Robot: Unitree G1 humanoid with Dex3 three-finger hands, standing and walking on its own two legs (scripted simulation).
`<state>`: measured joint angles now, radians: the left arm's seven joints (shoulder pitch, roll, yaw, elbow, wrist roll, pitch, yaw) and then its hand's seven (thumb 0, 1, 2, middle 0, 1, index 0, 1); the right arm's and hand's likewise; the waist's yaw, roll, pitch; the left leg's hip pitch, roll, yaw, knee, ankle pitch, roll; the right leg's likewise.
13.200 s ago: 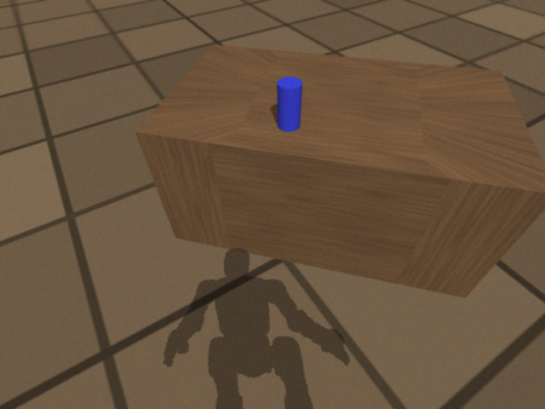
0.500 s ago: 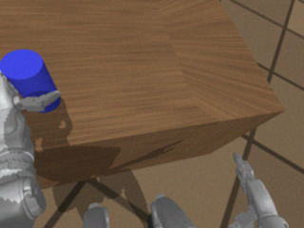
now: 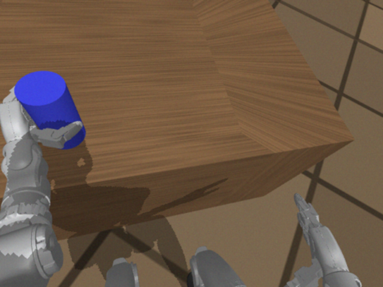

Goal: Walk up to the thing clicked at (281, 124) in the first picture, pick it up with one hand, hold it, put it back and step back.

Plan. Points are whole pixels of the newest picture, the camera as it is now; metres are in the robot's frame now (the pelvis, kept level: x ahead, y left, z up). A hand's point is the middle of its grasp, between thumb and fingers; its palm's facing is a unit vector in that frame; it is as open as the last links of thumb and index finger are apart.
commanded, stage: settle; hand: left
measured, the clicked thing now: (55, 114) +0.50 +0.20 +0.02
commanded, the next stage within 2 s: lift in 0.68 s
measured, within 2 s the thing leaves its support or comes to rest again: neither
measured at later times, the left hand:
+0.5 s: hand (43, 103) +0.50 +0.21 +0.05, palm faces +0.21 -0.98 -0.01, open 10.8 cm
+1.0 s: hand (35, 88) +0.51 +0.21 +0.08, palm faces +0.19 -0.98 -0.02, open 10.9 cm
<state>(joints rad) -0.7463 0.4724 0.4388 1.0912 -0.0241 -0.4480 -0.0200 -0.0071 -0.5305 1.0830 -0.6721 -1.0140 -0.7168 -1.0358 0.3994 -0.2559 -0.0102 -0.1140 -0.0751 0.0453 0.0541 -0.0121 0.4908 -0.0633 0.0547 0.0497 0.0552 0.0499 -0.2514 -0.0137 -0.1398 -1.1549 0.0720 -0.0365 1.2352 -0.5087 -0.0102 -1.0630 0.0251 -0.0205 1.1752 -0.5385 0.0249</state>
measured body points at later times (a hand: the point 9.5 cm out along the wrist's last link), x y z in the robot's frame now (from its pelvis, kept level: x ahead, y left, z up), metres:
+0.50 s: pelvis +0.00 +0.00 +0.02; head +0.13 +0.04 +0.45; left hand +0.48 +0.26 +0.05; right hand +0.16 -0.25 +0.02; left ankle +0.03 +0.12 -0.63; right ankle +0.01 -0.14 -0.63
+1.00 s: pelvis +0.01 +0.00 +0.03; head +0.13 +0.03 +0.46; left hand +0.49 +0.26 +0.09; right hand +0.17 -0.26 +0.02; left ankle +0.03 +0.12 -0.63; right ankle +0.01 -0.14 -0.63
